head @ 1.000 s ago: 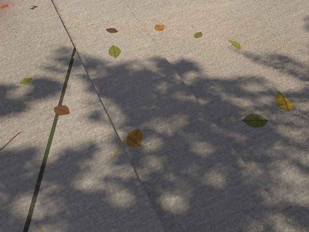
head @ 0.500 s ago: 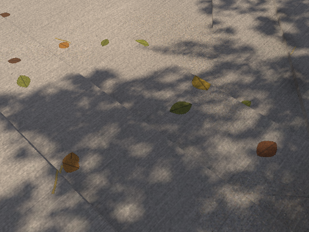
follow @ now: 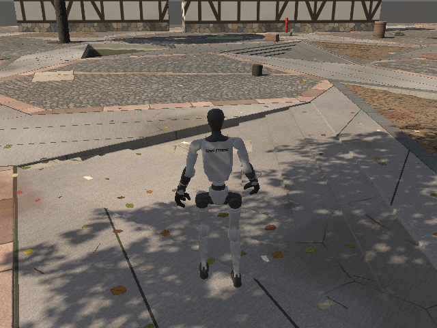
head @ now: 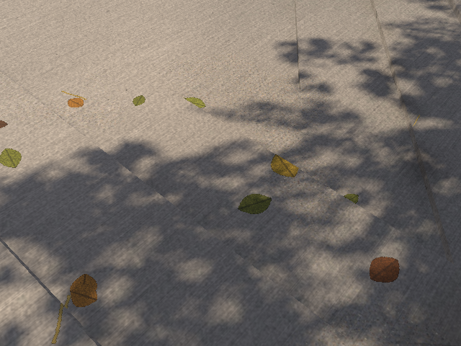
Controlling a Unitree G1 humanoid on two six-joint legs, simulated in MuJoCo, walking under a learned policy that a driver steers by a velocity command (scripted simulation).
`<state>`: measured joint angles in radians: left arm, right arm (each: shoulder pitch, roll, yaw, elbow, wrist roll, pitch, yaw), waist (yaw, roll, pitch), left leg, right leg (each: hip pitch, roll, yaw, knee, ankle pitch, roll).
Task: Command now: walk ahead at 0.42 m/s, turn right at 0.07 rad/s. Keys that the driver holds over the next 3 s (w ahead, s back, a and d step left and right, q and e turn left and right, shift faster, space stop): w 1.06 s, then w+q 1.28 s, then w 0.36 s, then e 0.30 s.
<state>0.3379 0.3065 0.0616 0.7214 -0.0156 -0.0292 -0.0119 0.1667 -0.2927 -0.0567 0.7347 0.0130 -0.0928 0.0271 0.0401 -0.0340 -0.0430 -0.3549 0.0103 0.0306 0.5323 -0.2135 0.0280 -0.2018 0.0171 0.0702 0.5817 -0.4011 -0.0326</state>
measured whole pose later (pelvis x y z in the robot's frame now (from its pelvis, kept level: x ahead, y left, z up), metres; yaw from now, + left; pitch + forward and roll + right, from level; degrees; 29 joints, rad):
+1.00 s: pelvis +0.55 -0.04 -0.05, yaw +0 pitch +3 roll -2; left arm 0.41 0.29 0.06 0.88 -0.02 -0.05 0.00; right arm 0.01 -0.25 -0.02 0.65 0.01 -0.10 0.05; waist 0.09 0.03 0.02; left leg -0.52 0.02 0.02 0.48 -0.01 0.08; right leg 0.09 0.06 -0.01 0.32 -0.43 -0.04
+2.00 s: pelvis +1.05 +0.00 -0.08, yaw +29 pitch +3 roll -2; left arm 0.35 0.28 0.07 0.90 -0.01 -0.06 0.01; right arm 0.07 -0.26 -0.06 0.59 0.03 -0.02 0.05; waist 0.09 0.02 0.03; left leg -0.61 0.04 0.04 0.64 -0.09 0.07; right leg 0.11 -0.01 -0.21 0.28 -0.41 0.02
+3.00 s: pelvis +1.45 +0.30 -0.08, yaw +40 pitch +2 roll -2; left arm 0.37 0.30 0.07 0.81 -0.02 -0.02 0.02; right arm 0.02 -0.25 -0.03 0.65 -0.03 -0.08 0.00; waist 0.09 0.00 0.04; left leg -0.45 0.00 -0.05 0.48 -0.05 0.00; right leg -0.18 0.07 0.11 0.62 -0.47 0.00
